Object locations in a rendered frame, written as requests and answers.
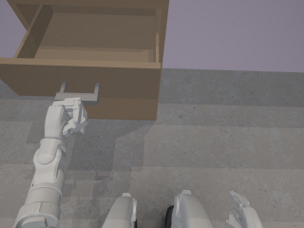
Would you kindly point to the handle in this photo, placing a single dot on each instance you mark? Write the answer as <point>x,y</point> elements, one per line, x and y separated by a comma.
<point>86,98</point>

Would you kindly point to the robot thigh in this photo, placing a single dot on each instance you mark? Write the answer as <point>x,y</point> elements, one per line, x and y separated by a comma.
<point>122,213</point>
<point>191,213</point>

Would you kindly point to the robot left thigh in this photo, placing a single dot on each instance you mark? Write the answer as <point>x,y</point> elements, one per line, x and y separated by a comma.
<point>122,213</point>

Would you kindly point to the robot right hand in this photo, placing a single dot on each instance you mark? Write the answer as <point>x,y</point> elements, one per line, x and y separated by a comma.
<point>247,218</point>

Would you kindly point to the robot right thigh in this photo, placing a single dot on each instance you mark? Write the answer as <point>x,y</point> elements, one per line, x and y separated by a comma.
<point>191,213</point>

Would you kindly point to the robot left hand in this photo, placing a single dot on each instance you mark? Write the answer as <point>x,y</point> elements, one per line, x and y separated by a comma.
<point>70,111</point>

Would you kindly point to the cabinet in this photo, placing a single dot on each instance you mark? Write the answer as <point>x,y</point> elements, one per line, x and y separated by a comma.
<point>108,108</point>

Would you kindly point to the drawer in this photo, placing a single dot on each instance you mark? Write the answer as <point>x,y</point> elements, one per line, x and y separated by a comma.
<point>82,46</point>

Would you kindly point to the robot left forearm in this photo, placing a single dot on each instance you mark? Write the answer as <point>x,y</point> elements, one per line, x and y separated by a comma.
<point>42,205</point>

